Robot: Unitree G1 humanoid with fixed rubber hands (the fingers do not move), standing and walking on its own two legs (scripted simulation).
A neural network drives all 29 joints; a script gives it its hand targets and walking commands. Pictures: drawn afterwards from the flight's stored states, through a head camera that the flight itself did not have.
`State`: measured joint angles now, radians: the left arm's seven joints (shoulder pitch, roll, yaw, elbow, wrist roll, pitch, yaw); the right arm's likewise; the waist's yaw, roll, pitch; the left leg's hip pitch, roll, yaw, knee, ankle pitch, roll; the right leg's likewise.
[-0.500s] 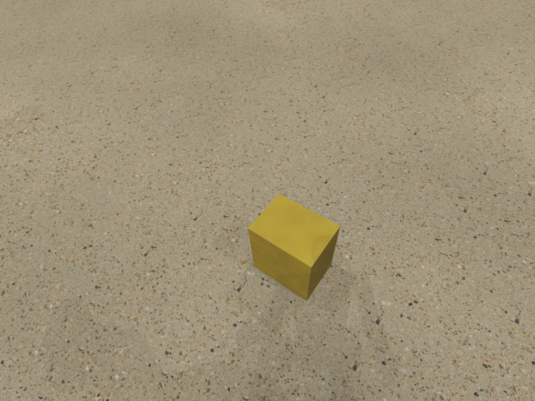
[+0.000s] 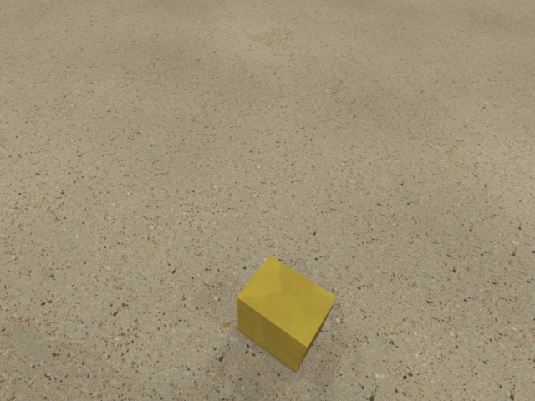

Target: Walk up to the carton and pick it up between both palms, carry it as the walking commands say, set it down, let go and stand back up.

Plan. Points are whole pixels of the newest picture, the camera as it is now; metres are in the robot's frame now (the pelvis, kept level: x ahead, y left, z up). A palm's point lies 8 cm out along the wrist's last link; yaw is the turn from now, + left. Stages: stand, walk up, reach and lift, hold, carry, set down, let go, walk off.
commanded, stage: walk up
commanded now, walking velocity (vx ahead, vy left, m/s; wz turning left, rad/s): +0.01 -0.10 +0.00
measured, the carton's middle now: (283, 314) +0.50 -0.05 -0.63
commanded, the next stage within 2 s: none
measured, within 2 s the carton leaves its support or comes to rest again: neither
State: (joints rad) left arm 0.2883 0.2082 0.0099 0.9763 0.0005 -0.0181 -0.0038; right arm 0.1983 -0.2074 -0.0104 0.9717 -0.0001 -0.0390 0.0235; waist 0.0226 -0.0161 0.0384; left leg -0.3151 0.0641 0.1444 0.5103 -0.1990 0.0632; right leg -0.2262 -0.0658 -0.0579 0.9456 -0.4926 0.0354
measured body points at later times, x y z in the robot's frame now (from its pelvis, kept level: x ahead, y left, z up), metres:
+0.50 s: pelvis +0.02 -0.06 +0.00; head +0.03 -0.08 +0.45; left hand +0.06 +0.19 -0.13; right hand +0.07 -0.29 -0.16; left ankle +0.05 +0.07 -0.74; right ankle +0.03 -0.17 -0.74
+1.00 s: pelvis +0.00 +0.00 +0.01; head +0.03 +0.03 +0.45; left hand +0.01 +0.23 -0.16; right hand +0.05 -0.24 -0.13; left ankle +0.04 +0.07 -0.74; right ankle -0.06 -0.16 -0.69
